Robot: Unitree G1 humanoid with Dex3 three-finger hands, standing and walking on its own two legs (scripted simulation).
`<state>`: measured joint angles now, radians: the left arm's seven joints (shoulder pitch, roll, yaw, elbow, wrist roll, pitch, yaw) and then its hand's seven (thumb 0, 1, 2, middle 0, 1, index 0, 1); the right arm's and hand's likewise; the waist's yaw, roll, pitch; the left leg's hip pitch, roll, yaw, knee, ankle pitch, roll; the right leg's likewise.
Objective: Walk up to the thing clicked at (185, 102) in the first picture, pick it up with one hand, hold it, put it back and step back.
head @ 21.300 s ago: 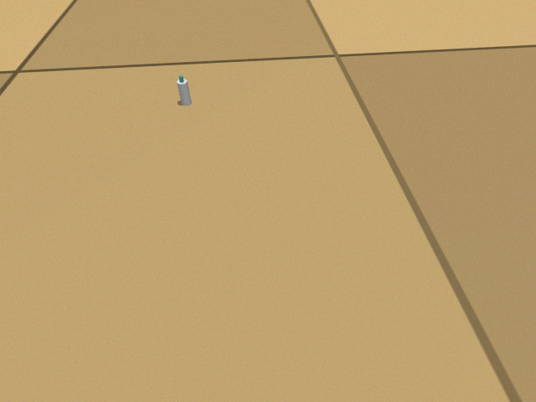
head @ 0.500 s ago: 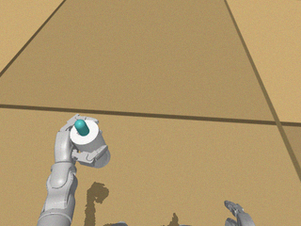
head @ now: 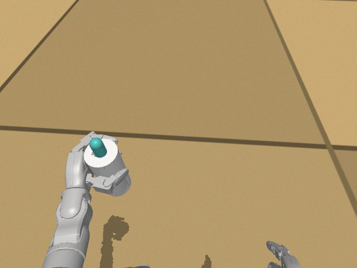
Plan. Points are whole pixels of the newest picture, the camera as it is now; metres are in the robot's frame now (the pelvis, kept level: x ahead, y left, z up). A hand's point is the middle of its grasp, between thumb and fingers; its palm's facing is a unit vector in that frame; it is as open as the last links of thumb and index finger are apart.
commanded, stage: hold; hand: left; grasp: from the side
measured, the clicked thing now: (108, 165) +0.33 +0.17 +0.04
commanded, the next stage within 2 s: crouch in 0.14 s
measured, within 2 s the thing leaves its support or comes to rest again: neither
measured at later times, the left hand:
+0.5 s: hand (110, 173) +0.33 +0.17 +0.01, palm faces +0.13 -0.99 -0.02, open 9.5 cm
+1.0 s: hand (121, 195) +0.37 +0.20 -0.23, palm faces +0.17 -0.99 -0.02, open 9.5 cm
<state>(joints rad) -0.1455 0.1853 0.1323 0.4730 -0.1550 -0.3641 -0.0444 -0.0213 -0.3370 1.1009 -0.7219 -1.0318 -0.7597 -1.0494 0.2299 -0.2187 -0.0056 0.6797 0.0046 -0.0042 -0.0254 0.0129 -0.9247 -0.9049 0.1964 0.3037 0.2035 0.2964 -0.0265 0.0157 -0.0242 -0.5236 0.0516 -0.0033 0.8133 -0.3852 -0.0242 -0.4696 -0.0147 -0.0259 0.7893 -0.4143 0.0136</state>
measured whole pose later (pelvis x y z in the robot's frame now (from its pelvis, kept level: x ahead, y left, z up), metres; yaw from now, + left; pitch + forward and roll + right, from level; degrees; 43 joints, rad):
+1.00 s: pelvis -0.05 +0.00 -0.20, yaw -3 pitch +32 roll -3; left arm -0.52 0.29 0.37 0.97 -0.15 -0.74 -0.11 -0.02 -0.34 1.10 -0.72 -1.03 -0.76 -1.04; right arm 0.13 -0.25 0.00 0.69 -0.08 -0.01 0.07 0.01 -0.91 -0.91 0.19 0.30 0.20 0.30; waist -0.08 0.01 -0.18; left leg -1.66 0.07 -0.06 1.75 -0.65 -0.03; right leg -1.60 0.00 -0.03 1.73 -0.69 0.01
